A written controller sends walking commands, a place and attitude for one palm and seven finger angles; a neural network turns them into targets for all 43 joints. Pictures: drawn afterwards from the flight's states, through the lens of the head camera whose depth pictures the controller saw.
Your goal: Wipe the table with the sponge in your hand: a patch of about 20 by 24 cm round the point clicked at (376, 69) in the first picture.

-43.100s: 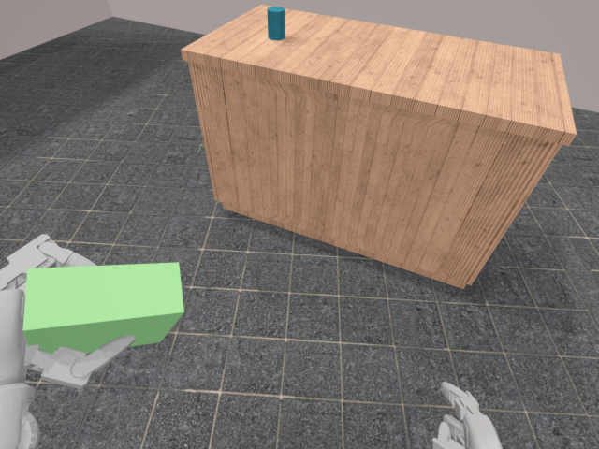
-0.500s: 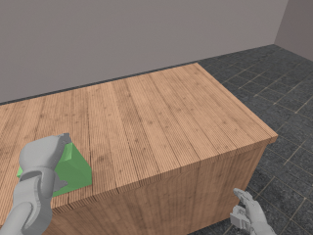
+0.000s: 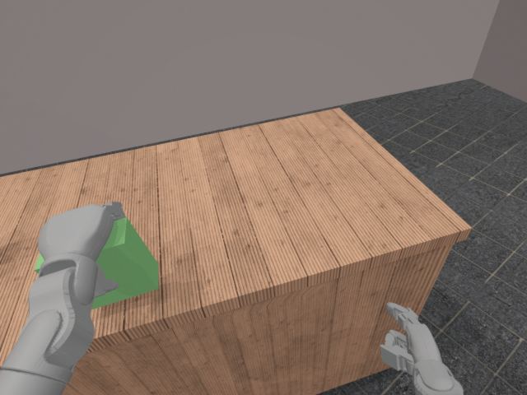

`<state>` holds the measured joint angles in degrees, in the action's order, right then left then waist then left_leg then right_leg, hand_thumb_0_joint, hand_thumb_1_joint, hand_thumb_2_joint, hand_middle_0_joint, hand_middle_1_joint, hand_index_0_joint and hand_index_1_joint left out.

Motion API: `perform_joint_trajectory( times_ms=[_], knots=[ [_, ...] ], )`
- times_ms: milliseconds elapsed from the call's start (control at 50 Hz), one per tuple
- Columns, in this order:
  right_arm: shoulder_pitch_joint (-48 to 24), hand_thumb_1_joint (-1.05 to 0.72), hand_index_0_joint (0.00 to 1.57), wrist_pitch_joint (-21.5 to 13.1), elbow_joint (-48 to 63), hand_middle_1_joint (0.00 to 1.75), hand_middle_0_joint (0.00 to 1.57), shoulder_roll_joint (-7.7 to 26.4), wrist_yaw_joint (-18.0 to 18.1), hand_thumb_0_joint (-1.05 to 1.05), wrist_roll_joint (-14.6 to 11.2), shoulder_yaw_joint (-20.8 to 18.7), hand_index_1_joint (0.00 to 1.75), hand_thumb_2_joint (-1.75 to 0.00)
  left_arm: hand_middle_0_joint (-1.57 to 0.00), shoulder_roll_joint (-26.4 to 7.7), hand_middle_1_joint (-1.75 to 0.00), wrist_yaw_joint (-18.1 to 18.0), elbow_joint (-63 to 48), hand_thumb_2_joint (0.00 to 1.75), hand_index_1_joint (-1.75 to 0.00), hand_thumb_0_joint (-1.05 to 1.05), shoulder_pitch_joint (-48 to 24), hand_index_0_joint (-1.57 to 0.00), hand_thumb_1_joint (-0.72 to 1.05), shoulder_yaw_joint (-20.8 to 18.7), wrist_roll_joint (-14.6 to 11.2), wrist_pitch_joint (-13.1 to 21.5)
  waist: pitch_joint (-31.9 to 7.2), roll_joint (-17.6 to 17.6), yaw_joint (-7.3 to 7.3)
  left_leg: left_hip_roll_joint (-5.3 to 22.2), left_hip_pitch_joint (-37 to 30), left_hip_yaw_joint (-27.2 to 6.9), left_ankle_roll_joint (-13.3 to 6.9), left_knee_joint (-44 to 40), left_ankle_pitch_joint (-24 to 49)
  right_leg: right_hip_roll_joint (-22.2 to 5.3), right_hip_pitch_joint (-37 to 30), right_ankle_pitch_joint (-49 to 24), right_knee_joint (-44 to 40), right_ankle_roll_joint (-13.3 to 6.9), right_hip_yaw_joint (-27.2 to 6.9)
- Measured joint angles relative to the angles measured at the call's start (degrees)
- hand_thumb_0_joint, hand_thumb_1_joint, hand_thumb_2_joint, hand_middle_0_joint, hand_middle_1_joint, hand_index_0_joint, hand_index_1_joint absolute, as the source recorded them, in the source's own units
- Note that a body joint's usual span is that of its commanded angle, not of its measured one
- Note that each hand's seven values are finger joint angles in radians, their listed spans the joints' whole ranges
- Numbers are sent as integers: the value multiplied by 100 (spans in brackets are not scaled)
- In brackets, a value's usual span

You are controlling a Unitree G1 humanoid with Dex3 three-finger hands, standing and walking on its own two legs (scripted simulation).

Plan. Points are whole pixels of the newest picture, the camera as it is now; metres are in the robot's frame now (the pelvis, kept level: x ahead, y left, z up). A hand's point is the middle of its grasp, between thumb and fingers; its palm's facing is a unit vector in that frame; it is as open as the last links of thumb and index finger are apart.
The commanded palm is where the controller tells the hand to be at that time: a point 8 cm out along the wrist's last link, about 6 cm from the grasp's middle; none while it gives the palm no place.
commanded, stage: lift the sponge slowly off the table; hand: left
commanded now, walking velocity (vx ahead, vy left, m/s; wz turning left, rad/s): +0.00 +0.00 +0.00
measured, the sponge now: (110, 273) +0.25 +0.30 +0.08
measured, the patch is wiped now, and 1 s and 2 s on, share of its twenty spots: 1.00 1.00 1.00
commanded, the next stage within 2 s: bring the sponge back beside the body in 1.14 s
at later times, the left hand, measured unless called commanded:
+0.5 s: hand (96, 237) +0.25 +0.29 +0.16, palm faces +0.15 -0.08 -0.99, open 9.7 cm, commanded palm +0.21 +0.29 +0.23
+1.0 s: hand (82, 221) +0.25 +0.29 +0.19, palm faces +0.21 -0.09 -0.97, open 9.7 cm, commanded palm +0.21 +0.29 +0.27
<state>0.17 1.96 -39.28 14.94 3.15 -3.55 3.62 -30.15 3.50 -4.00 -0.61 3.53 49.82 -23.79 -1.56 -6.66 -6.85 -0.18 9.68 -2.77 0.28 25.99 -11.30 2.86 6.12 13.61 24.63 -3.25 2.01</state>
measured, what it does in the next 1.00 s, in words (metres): stands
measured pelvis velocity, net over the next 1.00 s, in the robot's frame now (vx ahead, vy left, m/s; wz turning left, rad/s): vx -0.01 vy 0.00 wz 0.00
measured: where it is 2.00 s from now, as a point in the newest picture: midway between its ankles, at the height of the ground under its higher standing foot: outside the picture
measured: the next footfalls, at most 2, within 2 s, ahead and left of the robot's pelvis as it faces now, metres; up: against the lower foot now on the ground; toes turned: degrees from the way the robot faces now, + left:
none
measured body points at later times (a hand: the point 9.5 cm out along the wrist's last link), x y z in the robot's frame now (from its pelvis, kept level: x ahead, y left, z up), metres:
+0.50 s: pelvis -0.01 +0.00 +0.00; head -0.05 -0.05 +0.45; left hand +0.24 +0.29 +0.21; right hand +0.25 -0.19 -0.07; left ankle +0.04 +0.13 -0.74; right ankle +0.00 -0.09 -0.74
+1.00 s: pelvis -0.01 +0.00 +0.00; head -0.05 -0.05 +0.44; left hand +0.23 +0.29 +0.24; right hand +0.26 -0.19 -0.06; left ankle +0.04 +0.13 -0.74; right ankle +0.00 -0.09 -0.74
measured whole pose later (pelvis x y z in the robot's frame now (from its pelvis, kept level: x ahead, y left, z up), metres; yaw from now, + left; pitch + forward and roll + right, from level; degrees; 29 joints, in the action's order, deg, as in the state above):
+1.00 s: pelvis -0.01 +0.00 +0.00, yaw +0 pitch -5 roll +0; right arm -0.6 2.2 -37.9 16.2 4.4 -4.7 4.2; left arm -34.4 8.4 -10.5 -7.8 2.6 46.2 -29.1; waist -1.5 -7.3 -8.1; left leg -0.4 10.8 -2.8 0.4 26.3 -10.4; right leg 2.7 7.8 13.3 26.1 -3.2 2.0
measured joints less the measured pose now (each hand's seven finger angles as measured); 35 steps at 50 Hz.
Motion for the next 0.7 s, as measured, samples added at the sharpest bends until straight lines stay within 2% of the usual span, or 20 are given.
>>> perform_joint_trajectory(
  times_ms=[220,420,700],
  knots=[
    [90,-90,20,53,15,30,20,116,6,2,-10,-37,30,-90,-77,-181,-140,182,-284,108,-136,0,122,-79,-49,-153,-121,-16,7,-14,-10,4,13,26,-6,51,-18,3,27,16,63,7,-27],
    [82,-90,20,-47,-27,30,20,84,64,2,-30,-37,30,-90,-77,-177,-140,236,-312,108,-136,0,-212,-79,-49,-28,-105,-24,65,-37,-56,-30,5,3,-19,-8,54,-29,22,-30,32,20,-6],
    [-52,-90,20,52,134,30,20,19,-2,2,-70,79,30,-90,-77,-186,-140,306,-714,108,-136,0,-365,-79,-49,-69,-294,-428,-62,-82,-63,-30,46,70,-22,-49,84,-33,119,-41,71,30,-74]
  ],
)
